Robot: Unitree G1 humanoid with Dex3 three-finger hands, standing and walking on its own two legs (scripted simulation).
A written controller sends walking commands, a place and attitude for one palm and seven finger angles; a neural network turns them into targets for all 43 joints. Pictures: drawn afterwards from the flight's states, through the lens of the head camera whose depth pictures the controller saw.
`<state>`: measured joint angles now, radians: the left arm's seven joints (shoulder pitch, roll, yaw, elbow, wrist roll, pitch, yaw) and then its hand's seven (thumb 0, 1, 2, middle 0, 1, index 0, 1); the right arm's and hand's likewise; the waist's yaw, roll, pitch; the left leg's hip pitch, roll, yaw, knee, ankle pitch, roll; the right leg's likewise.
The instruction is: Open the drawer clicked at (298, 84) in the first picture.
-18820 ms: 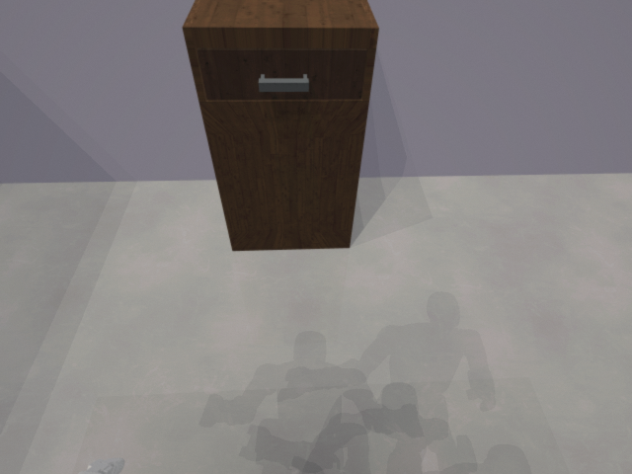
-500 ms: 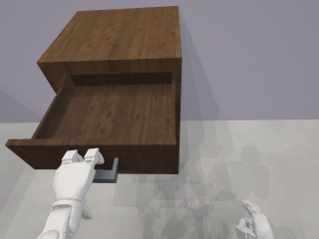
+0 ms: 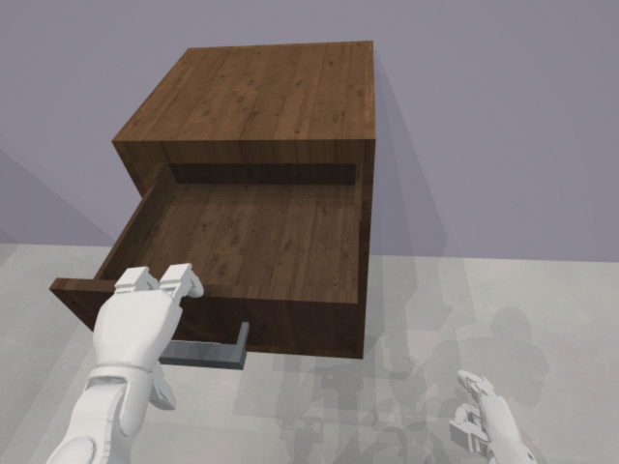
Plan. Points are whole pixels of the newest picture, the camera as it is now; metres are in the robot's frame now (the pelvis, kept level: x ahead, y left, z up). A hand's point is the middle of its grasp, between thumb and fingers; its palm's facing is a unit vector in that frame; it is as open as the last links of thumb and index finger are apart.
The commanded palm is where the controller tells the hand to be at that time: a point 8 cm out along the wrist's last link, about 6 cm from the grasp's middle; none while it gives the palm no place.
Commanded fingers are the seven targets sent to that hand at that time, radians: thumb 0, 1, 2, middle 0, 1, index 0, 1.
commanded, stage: lift the hand off the handle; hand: left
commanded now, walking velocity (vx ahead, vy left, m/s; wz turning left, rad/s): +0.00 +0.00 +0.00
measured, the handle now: (202, 340) +0.27 +0.22 -0.02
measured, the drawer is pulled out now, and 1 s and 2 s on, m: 0.30 0.30 0.30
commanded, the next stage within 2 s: draw the hand back to the body in 0.52 s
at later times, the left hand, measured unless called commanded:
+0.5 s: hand (139, 299) +0.24 +0.24 +0.14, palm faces +0.15 -0.08 -0.99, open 13.8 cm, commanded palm +0.20 +0.23 +0.18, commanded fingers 0.00 -0.50 0.30 -0.30 -1.20 -0.30 -1.20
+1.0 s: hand (124, 322) +0.21 +0.25 +0.13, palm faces +0.10 -0.09 -0.99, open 13.8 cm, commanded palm +0.18 +0.24 +0.18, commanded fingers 0.00 -0.50 0.30 -0.30 -1.20 -0.30 -1.20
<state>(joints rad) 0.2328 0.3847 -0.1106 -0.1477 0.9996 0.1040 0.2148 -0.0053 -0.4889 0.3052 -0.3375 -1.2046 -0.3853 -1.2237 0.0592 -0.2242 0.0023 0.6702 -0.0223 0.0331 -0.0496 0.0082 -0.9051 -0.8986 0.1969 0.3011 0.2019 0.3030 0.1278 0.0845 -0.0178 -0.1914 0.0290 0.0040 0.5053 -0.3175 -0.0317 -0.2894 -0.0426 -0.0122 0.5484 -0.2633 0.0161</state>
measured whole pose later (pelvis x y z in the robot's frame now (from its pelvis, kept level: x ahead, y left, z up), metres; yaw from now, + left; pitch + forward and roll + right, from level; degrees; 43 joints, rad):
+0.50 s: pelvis +0.00 +0.00 +0.01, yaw +0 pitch -3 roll +0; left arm 0.19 0.47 -0.04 -0.34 0.90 0.18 0.03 -0.01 -0.49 0.31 -0.32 -1.20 -0.32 -1.20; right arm 0.04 -0.24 0.04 0.67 0.01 0.09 -0.01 0.01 -0.91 -0.90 0.20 0.30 0.20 0.30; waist 0.13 0.11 0.01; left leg -0.07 0.03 0.00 0.38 -0.26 -0.03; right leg -0.17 -0.04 -0.02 0.43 -0.21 0.02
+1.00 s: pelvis -0.01 +0.00 +0.01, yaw +0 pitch -3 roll +0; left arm 0.25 0.49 0.00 -0.34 0.88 0.13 0.02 -0.01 -0.49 0.31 -0.32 -1.20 -0.32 -1.20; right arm 0.05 -0.25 0.03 0.66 0.01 0.08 -0.02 0.01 -0.91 -0.90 0.20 0.30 0.20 0.30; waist 0.13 0.11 0.02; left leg -0.09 0.03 0.00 0.39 -0.25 -0.03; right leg -0.18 -0.04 -0.02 0.43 -0.20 0.02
